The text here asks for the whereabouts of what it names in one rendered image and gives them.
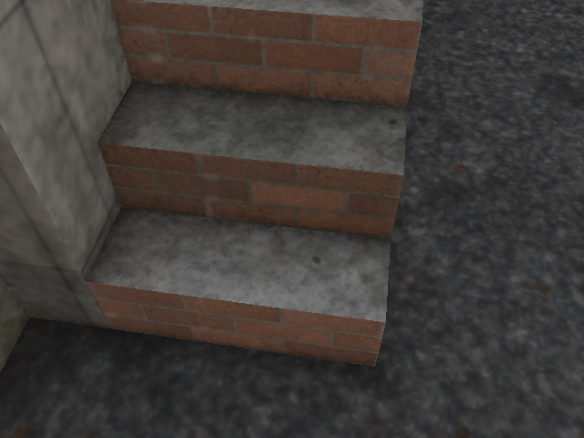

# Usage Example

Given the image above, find stairs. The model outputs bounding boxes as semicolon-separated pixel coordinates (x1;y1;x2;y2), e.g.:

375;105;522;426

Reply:
86;0;423;367

